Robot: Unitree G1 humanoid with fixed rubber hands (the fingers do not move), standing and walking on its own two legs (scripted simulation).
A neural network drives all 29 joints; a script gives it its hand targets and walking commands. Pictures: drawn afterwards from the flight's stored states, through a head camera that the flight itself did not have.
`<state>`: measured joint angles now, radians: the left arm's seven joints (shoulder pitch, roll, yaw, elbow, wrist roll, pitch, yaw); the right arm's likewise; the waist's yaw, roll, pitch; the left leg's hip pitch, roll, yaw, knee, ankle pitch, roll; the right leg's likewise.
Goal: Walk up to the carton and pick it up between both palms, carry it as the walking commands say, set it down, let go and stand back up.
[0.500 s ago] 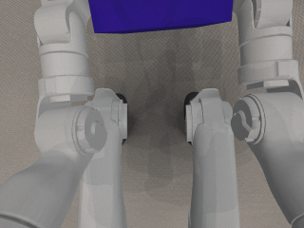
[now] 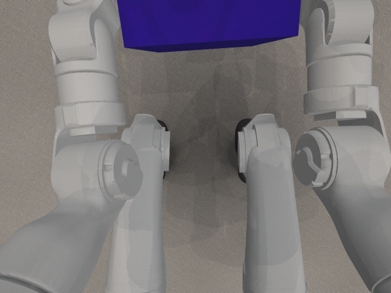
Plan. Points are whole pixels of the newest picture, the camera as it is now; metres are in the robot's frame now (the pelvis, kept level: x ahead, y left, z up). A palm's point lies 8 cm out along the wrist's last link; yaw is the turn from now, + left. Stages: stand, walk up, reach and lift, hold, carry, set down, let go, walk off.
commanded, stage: reach and lift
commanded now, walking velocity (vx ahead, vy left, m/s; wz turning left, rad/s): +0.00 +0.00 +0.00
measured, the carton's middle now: out of the picture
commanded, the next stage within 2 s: none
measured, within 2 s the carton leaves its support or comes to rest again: neither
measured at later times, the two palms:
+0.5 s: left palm out of the picture +0.52 +0.15 -0.02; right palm out of the picture +0.54 -0.14 -0.04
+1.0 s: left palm out of the picture +0.50 +0.15 +0.05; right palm out of the picture +0.52 -0.14 +0.03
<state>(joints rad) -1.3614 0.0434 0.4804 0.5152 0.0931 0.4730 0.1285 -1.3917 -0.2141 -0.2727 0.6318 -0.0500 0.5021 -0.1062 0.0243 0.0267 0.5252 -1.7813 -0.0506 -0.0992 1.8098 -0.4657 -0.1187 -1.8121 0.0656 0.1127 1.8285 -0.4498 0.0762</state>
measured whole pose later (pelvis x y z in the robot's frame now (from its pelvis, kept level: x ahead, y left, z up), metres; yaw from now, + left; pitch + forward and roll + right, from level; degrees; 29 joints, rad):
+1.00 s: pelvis +0.00 +0.00 +0.11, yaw -1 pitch +15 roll +2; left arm -1.16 -0.01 0.46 0.46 0.12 0.49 0.11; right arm -1.20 -0.14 -0.27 0.60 -0.07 0.50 -0.11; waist 0.05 0.00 0.52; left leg -1.30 -0.02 -0.09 1.46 -0.41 -0.10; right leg -1.34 0.06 0.12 1.48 -0.40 0.06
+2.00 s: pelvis +0.04 -0.01 +0.23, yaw -1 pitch +7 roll +1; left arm -0.83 -0.10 0.41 0.49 0.17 0.48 0.09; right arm -0.83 -0.03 -0.27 0.61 -0.12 0.47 -0.09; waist 0.06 0.00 0.34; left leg -0.76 0.00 -0.10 0.87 -0.24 -0.08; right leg -0.78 0.03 0.09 0.90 -0.24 0.03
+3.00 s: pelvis +0.12 +0.00 +0.29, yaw +0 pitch -7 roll +0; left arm -0.34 -0.17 0.27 0.29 0.26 0.73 0.01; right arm -0.32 0.13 -0.22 0.34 -0.24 0.73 -0.02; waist 0.03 0.01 0.07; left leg -0.11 0.02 -0.10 0.43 -0.20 -0.05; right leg -0.12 0.00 0.08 0.44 -0.20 0.03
